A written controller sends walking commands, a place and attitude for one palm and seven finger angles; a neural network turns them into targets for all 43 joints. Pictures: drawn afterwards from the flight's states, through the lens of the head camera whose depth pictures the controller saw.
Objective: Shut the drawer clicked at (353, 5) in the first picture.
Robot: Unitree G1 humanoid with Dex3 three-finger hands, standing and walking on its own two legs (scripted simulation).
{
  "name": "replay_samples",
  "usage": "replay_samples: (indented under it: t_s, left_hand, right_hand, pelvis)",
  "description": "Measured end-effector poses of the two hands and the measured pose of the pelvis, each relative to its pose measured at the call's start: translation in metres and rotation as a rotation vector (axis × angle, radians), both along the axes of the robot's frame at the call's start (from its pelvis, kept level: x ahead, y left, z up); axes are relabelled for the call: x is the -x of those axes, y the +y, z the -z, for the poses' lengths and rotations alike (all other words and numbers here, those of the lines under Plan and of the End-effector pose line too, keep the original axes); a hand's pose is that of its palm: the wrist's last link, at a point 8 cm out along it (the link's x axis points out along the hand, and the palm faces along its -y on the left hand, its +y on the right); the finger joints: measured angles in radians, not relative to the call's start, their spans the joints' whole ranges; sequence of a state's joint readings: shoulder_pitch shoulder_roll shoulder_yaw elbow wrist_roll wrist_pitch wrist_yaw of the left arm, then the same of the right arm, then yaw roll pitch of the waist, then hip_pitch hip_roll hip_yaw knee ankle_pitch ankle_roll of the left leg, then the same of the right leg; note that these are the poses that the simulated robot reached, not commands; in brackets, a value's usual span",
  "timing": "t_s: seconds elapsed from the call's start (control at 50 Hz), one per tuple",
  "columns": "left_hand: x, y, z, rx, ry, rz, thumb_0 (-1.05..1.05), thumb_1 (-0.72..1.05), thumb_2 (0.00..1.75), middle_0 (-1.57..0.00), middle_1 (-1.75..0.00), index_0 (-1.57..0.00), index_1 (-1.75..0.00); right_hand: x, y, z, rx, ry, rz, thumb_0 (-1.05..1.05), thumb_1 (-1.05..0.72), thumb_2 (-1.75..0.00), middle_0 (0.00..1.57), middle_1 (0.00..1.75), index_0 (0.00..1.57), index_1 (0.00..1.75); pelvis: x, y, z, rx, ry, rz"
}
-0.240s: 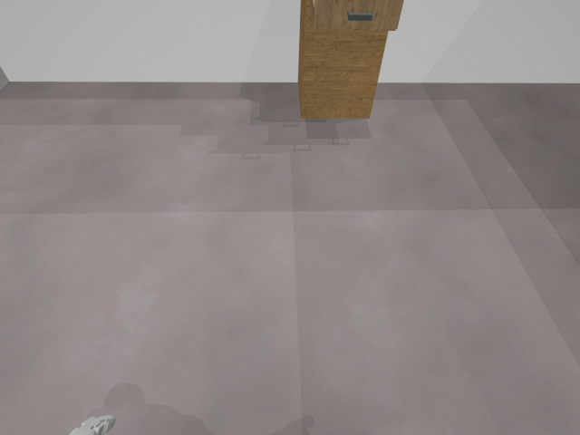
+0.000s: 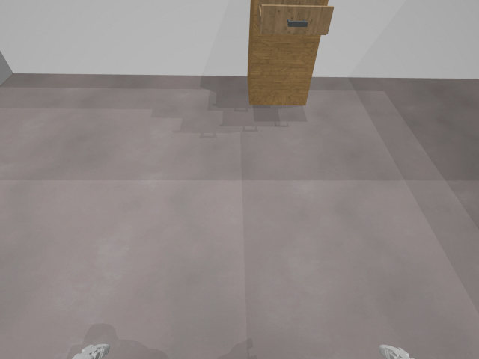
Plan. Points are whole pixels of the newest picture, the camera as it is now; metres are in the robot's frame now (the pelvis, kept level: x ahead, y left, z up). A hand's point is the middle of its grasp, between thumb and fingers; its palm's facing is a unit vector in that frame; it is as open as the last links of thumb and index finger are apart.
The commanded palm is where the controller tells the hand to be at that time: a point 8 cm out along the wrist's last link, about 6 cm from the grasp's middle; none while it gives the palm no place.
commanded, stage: stand and wait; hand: left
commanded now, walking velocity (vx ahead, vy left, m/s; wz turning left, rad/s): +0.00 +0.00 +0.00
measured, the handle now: (297, 22) +1.76 -0.20 -0.09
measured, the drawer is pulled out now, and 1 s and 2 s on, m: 0.21 0.21 0.21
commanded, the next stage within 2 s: look at it before walking up in 0.72 s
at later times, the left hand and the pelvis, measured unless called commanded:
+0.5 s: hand out of the picture +0.05 +0.24 -0.15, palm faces -0.02 -0.94 -0.34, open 7.4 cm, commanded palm none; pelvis -0.02 -0.01 +0.00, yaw +0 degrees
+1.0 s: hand out of the picture +0.05 +0.23 -0.15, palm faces -0.02 -0.94 -0.33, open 7.3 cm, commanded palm none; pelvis -0.02 -0.01 +0.01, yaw +0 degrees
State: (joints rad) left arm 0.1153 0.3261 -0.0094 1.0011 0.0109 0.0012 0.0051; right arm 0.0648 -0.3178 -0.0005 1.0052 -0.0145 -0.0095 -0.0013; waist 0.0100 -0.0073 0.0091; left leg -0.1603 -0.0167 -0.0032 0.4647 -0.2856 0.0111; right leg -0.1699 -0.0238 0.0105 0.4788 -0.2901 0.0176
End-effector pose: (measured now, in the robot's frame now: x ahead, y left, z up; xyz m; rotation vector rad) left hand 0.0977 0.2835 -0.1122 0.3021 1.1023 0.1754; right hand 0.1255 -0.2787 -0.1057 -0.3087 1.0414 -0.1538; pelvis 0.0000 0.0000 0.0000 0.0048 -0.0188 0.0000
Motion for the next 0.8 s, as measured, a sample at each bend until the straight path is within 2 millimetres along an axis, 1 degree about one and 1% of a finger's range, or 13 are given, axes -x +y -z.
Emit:
replay_samples:
  t_s: [0.1, 0.28, 0.38, 0.46, 0.6, 0.8]
  left_hand:
    - [0.013, -0.003, 0.003, 0.004, 0.03, -0.011, 0.01, 0.91, 0.9, -0.21, -0.3, -0.21, -0.3]
    - [0.038, 0.001, 0.004, -0.011, 0.089, -0.03, 0.01, 0.91, 0.9, -0.21, -0.3, -0.21, -0.3]
    - [0.046, 0.003, 0.003, -0.018, 0.105, -0.033, 0.01, 0.91, 0.9, -0.21, -0.3, -0.21, -0.3]
    - [0.049, 0.003, 0.002, -0.021, 0.107, -0.032, 0.01, 0.91, 0.9, -0.21, -0.3, -0.21, -0.3]
    - [0.051, 0.001, 0.001, -0.018, 0.1, -0.024, 0.01, 0.91, 0.9, -0.21, -0.3, -0.2, -0.3]
    - [0.051, -0.003, 0.001, -0.01, 0.1, -0.017, 0.01, 0.91, 0.9, -0.21, -0.3, -0.21, -0.3]
  right_hand:
    - [0.012, -0.006, 0.001, 0.008, 0.032, 0.011, 0.01, -0.9, -0.89, 0.21, 0.3, 0.2, 0.3]
    - [0.047, -0.02, 0.005, 0.024, 0.116, 0.048, 0.01, -0.91, -0.89, 0.21, 0.3, 0.2, 0.3]
    - [0.065, -0.024, 0.007, 0.026, 0.151, 0.06, 0.01, -0.91, -0.89, 0.21, 0.3, 0.2, 0.3]
    - [0.075, -0.025, 0.008, 0.023, 0.169, 0.065, 0.01, -0.91, -0.89, 0.21, 0.3, 0.2, 0.3]
    - [0.084, -0.024, 0.01, 0.014, 0.177, 0.068, 0.01, -0.91, -0.89, 0.21, 0.3, 0.2, 0.3]
    - [0.085, -0.021, 0.011, 0.005, 0.172, 0.066, 0.01, -0.91, -0.89, 0.21, 0.3, 0.2, 0.3]
  pelvis:
    - [0.002, -0.003, -0.001, 0.001, -0.002, -0.001]
    - [0.009, -0.007, -0.003, 0.002, -0.011, 0.001]
    - [0.014, -0.009, -0.004, 0.002, -0.015, 0.001]
    - [0.018, -0.009, -0.005, 0.002, -0.015, 0.001]
    - [0.023, -0.01, -0.005, 0.002, -0.015, 0.002]
    - [0.026, -0.01, -0.006, 0.001, -0.011, 0.004]
